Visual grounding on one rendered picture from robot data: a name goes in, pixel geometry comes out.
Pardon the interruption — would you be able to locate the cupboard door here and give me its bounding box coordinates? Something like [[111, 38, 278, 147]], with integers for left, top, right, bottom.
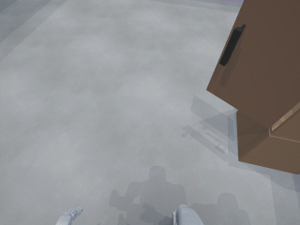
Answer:
[[206, 0, 300, 129]]

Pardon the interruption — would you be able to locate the right robot thigh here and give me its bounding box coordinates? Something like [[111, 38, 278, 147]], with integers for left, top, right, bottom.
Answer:
[[172, 207, 204, 225]]

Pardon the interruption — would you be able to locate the handle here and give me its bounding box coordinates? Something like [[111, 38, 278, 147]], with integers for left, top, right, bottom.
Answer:
[[219, 24, 246, 67]]

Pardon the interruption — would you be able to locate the left robot hand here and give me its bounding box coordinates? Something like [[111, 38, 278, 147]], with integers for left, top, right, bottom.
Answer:
[[55, 207, 83, 225]]

